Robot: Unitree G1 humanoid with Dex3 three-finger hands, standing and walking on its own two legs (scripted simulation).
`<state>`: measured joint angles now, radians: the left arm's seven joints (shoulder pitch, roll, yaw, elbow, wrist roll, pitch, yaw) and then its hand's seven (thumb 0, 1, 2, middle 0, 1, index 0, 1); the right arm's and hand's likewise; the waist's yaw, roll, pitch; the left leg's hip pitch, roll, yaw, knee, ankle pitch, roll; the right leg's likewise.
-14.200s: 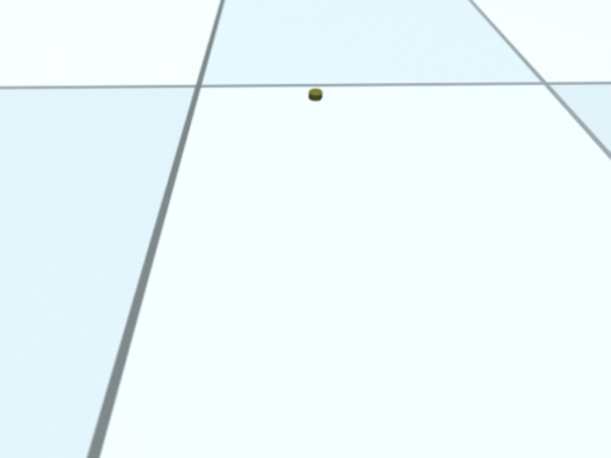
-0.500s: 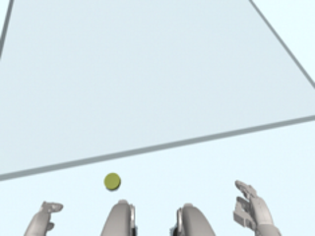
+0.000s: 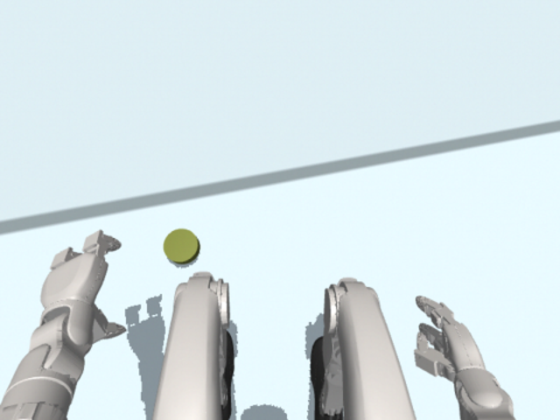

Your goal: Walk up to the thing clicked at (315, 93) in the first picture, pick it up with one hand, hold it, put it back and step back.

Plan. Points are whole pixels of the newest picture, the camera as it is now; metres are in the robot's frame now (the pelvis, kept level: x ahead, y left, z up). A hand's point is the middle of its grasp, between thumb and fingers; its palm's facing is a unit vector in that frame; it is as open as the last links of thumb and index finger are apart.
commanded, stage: rise first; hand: left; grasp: from above
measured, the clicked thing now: (182, 246) +0.41 +0.24 -0.46
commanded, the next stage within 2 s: approach in 1.58 s
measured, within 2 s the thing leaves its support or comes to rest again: neither
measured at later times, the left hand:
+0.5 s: hand (132, 270) +0.33 +0.28 -0.26, palm faces -0.47 -0.16 -0.87, open 14.3 cm
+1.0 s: hand (145, 263) +0.35 +0.28 -0.30, palm faces -0.46 -0.07 -0.89, open 14.2 cm
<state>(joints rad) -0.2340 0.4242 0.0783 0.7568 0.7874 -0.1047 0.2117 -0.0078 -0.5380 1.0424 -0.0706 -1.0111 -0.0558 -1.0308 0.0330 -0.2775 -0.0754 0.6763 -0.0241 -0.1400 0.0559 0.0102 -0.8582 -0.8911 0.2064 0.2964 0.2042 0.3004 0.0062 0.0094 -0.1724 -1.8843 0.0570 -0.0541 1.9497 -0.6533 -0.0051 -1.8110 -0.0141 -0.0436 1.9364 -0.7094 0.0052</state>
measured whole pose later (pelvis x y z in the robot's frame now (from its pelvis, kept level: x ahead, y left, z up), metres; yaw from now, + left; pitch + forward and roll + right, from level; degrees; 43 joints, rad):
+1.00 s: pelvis -0.02 +0.00 -0.13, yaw -3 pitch +32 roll -5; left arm -0.63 0.55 0.09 1.25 1.23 -0.24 0.47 0.00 -0.54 1.03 -0.09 -0.97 -0.08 -0.98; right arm 0.06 -0.25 -0.05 0.80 -0.14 -0.08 0.11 0.01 -0.91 -0.90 0.21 0.30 0.20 0.30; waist -0.08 -0.02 -0.10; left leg -2.28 0.06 -0.11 2.36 -0.64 -0.01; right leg -2.19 0.01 -0.07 2.33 -0.70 0.01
